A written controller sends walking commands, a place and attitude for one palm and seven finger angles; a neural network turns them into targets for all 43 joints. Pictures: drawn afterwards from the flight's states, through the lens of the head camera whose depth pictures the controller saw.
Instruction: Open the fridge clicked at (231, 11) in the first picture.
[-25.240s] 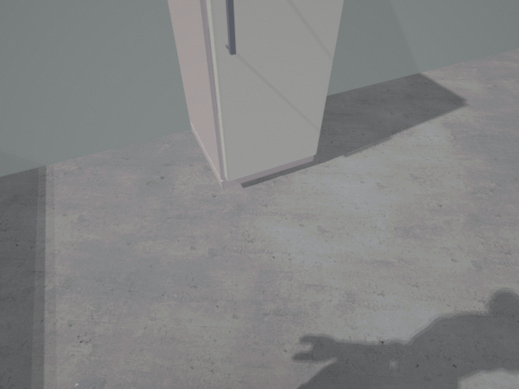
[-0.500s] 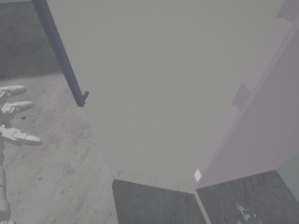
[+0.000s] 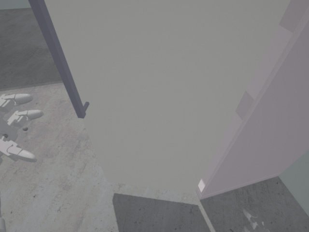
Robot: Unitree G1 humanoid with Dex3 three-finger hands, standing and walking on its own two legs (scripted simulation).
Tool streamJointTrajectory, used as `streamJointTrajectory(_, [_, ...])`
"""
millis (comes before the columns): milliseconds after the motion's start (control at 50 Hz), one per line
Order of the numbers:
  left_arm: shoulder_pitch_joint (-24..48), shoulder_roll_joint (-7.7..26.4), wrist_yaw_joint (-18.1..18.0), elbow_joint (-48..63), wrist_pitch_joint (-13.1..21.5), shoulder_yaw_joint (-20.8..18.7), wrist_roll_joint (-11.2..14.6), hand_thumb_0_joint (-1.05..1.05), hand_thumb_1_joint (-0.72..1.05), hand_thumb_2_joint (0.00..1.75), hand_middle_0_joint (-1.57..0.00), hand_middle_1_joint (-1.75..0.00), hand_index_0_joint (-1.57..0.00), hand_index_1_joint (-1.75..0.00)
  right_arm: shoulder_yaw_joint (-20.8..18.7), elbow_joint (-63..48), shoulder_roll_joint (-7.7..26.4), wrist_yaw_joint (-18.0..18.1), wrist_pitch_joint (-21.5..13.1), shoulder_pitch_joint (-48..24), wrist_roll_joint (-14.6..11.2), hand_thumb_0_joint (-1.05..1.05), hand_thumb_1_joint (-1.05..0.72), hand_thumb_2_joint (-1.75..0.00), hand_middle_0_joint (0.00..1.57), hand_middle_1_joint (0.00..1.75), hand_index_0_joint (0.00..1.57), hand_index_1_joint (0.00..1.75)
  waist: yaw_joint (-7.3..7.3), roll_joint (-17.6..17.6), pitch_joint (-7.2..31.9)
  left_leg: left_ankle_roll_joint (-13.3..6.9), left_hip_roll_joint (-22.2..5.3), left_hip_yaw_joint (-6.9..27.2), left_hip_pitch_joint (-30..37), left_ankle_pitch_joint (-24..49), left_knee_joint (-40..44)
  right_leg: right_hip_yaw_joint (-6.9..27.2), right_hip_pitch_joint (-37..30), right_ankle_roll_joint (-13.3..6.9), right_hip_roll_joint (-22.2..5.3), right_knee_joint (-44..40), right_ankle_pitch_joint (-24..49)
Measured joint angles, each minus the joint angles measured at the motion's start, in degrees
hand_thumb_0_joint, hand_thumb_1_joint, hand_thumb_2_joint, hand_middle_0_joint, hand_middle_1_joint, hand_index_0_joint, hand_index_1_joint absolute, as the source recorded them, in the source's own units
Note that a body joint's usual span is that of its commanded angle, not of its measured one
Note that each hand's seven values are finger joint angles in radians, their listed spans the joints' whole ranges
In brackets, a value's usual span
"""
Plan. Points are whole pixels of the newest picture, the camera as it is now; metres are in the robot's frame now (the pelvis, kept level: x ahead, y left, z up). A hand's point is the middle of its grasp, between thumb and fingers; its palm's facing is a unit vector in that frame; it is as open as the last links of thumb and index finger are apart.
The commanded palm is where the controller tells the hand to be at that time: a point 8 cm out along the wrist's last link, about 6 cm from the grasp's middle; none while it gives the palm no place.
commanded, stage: draw the hand back to the body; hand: left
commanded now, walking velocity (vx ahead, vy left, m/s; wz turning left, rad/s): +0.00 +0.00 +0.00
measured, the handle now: (64, 58) +0.48 +0.27 +0.21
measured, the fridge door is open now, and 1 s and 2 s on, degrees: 67 67 67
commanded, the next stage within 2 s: step back with the hand held close in 1.38 s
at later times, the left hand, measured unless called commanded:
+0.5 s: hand (7, 150) +0.24 +0.32 +0.15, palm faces +0.51 -0.82 -0.26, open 13.6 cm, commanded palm +0.19 +0.34 +0.17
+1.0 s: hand (25, 160) +0.21 +0.25 +0.17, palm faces +0.47 -0.80 -0.38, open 8.8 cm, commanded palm +0.15 +0.29 +0.19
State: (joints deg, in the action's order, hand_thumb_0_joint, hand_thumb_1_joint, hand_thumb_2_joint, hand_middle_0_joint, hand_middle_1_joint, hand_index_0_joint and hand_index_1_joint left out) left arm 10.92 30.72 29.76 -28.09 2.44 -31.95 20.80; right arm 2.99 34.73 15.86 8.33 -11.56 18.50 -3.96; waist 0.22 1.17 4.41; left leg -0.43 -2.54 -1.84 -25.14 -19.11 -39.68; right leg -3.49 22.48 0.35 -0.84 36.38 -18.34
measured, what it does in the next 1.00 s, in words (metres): stands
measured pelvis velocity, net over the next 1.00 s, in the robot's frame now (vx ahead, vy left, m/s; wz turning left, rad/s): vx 0.02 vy -0.02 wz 0.00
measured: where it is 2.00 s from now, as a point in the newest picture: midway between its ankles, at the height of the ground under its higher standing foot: outside the picture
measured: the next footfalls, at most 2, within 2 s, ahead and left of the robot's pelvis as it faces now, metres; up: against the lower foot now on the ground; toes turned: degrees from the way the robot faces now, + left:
none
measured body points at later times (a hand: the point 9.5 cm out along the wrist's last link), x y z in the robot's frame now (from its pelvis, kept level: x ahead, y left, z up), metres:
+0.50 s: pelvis +0.00 +0.00 +0.02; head -0.01 +0.00 +0.47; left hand +0.20 +0.36 +0.16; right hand +0.21 -0.20 -0.05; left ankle +0.01 +0.11 -0.72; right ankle +0.00 -0.13 -0.72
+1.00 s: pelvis +0.02 -0.02 +0.02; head -0.01 -0.04 +0.47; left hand +0.18 +0.29 +0.19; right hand +0.20 -0.25 -0.06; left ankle +0.01 +0.11 -0.72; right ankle +0.00 -0.13 -0.72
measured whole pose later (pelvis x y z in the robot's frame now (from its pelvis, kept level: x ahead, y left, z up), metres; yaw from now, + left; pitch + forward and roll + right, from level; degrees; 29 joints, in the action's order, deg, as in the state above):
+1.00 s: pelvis +0.02 -0.02 +0.02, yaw +0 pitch -5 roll +0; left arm -24.7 19.6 -5.6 18.7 3.7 -19.6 4.3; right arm 0.8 38.0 13.5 5.8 -7.9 11.9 0.1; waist 4.0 3.5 -0.2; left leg 1.0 -2.2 -2.3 -5.4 -13.7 -23.8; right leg -3.3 4.3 -0.6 -0.5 23.7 -14.7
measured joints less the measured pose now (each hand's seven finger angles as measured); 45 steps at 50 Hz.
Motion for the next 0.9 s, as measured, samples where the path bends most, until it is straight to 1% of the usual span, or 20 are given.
streamJointTrajectory(60, [-3.7, -1.2, -2.3, 5.7, -2.1, 0.4, 0.8, -0.01, -0.55, 0.20, -0.26, -1.15, -0.25, -1.15, 0.3, -1.6, -0.5, -0.9, -1.0, -0.6, -0.1, 0.01, -0.90, -0.90, 0.20, 0.30, 0.20, 0.30, 0.50, 0.1, 0.4, -0.2, 0.3, -0.4, 1.5, 0.2, 1.1, 0.4, -1.4, 0.3, -0.3, -1.0, 0.2])
streamJointTrajectory(120, [-7.0, -2.8, -4.3, 10.7, -4.4, 1.2, 1.1, -0.01, -0.55, 0.20, -0.26, -1.15, -0.25, -1.15, 0.6, -2.2, -0.9, -1.4, -1.5, -1.5, -0.1, 0.01, -0.90, -0.90, 0.20, 0.30, 0.20, 0.30, 1.50, 0.4, 0.5, -0.4, 0.6, -0.4, 2.9, 0.4, 2.0, 0.3, -2.9, 0.6, -0.5, -2.1, 0.5])
streamJointTrajectory(220, [-10.4, -5.7, -7.1, 17.8, -7.2, 3.5, 0.2, -0.01, -0.55, 0.20, -0.25, -1.15, -0.25, -1.15, 1.2, -1.8, -1.3, -1.1, -1.6, -3.7, 0.0, 0.01, -0.90, -0.90, 0.21, 0.30, 0.20, 0.30, 3.44, 0.6, -0.1, -0.6, 1.2, 0.3, 5.1, 0.8, 3.1, -0.5, -5.8, 0.8, -0.9, -3.7, 0.9])
streamJointTrajectory(320, [-12.1, -7.4, -8.5, 22.7, -8.5, 5.4, -0.4, -0.01, -0.52, 0.22, -0.25, -1.13, -0.25, -1.13, 1.9, -0.9, -1.9, -0.3, -1.7, -5.9, 0.3, 0.01, -0.90, -0.90, 0.21, 0.30, 0.20, 0.30, 4.64, 0.5, -0.9, -0.6, 1.5, 1.0, 7.4, 1.5, 4.6, -1.2, -8.3, 0.7, -1.2, -5.3, 1.4])
streamJointTrajectory(340, [-12.4, -7.2, -10.6, 23.6, -8.1, 6.2, -2.4, -0.01, -0.51, 0.23, -0.25, -1.12, -0.25, -1.12, 2.0, -0.6, -2.1, -0.4, -1.7, -6.3, 0.9, 0.01, -0.90, -0.90, 0.21, 0.30, 0.20, 0.30, 4.69, 0.5, -1.2, -0.5, 1.5, 1.1, 7.9, 1.7, 5.0, -1.3, -8.9, 0.7, -1.1, -5.7, 1.5])
streamJointTrajectory(380, [-13.1, -6.9, -17.6, 24.9, -6.6, 7.5, -6.4, -0.01, -0.47, 0.24, -0.25, -1.10, -0.25, -1.10, 2.0, -0.1, -2.3, -1.0, -1.6, -7.2, 2.0, 0.01, -0.90, -0.90, 0.21, 0.30, 0.20, 0.30, 4.41, 0.4, -2.0, -0.4, 1.6, 1.3, 9.0, 2.4, 6.3, -1.5, -10.0, 0.6, -1.2, -6.7, 2.0])
streamJointTrajectory(420, [-14.8, -7.2, -23.9, 26.4, -5.3, 7.9, -9.4, -0.01, -0.42, 0.27, -0.25, -1.07, -0.25, -1.07, 2.0, 0.3, -2.5, -1.6, -1.0, -7.8, 2.6, 0.01, -0.90, -0.90, 0.21, 0.30, 0.20, 0.30, 4.14, 0.4, -2.8, -0.3, 1.7, 1.1, 10.3, 3.2, 7.9, -1.3, -10.9, 0.6, -1.2, -7.9, 2.6])
streamJointTrajectory(440, [-15.8, -7.6, -26.4, 27.3, -4.9, 8.1, -10.7, -0.01, -0.39, 0.28, -0.25, -1.05, -0.25, -1.05, 1.9, 0.4, -2.6, -1.8, -0.6, -7.9, 2.8, 0.01, -0.90, -0.90, 0.21, 0.30, 0.20, 0.30, 4.08, 0.4, -3.1, -0.2, 1.7, 0.9, 10.9, 3.6, 8.7, -1.2, -11.4, 0.5, -1.2, -8.5, 2.9])
streamJointTrajectory(480, [-17.9, -8.6, -30.3, 29.3, -4.1, 8.6, -12.6, -0.01, -0.33, 0.31, -0.25, -1.02, -0.25, -1.02, 1.6, 0.9, -2.6, -2.1, 0.1, -7.7, 3.2, 0.01, -0.90, -0.90, 0.21, 0.30, 0.20, 0.30, 4.12, 0.6, -3.7, -0.2, 1.7, 0.7, 12.1, 4.2, 10.1, -0.9, -12.3, 0.5, -1.2, -9.5, 3.4])
streamJointTrajectory(540, [-20.6, -9.9, -33.8, 31.9, -2.9, 9.7, -14.5, -0.01, -0.23, 0.36, -0.24, -0.96, -0.24, -0.96, 0.9, 2.1, -2.3, -2.3, 1.1, -7.0, 3.5, 0.01, -0.90, -0.90, 0.21, 0.30, 0.20, 0.30, 4.37, 0.8, -4.3, -0.1, 1.8, 0.3, 13.8, 4.8, 11.9, -0.6, -13.7, 0.4, -1.2, -10.7, 3.8])
streamJointTrajectory(600, [-22.6, -10.6, -35.5, 33.9, -1.9, 10.6, -15.6, -0.01, -0.13, 0.41, -0.24, -0.90, -0.24, -0.90, 0.3, 3.5, -2.2, -2.2, 2.0, -6.3, 3.7, 0.01, -0.90, -0.90, 0.21, 0.30, 0.20, 0.30, 4.43, 1.0, -4.6, 0.0, 1.8, 0.1, 15.4, 5.2, 13.2, -0.4, -14.8, 0.3, -1.1, -11.4, 3.9])
streamJointTrajectory(660, [-24.5, -10.7, -36.3, 35.7, -1.1, 11.0, -16.2, -0.01, -0.03, 0.46, -0.24, -0.84, -0.24, -0.84, -0.3, 4.4, -2.1, -2.2, 2.8, -5.9, 3.8, 0.01, -0.90, -0.90, 0.21, 0.30, 0.20, 0.30, 4.20, 1.2, -4.7, 0.2, 1.6, -0.1, 16.7, 5.4, 14.2, -0.2, -15.7, 0.1, -1.0, -11.8, 3.9])
streamJointTrajectory(800, [-29.3, -10.5, -36.1, 39.9, 0.3, 11.2, -16.5, 0.00, 0.22, 0.58, -0.23, -0.69, -0.23, -0.69, -1.4, 4.4, -2.1, -2.4, 3.6, -5.6, 3.8, 0.01, -0.90, -0.90, 0.20, 0.30, 0.20, 0.30, 3.37, 1.8, -4.6, 0.8, 1.0, -0.6, 18.7, 5.5, 15.5, 0.3, -17.1, -0.3, -0.4, -12.4, 3.7])
streamJointTrajectory(900, [-32.9, -10.6, -35.6, 43.4, 0.9, 11.6, -16.4, 0.00, 0.40, 0.66, -0.23, -0.59, -0.23, -0.59, -1.9, 3.8, -2.2, -2.6, 3.9, -6.0, 3.9, 0.01, -0.90, -0.90, 0.20, 0.30, 0.20, 0.30, 3.32, 2.1, -4.5, 1.1, 0.6, -0.7, 19.3, 5.5, 15.8, 0.4, -17.6, -0.7, 0.1, -12.5, 3.6])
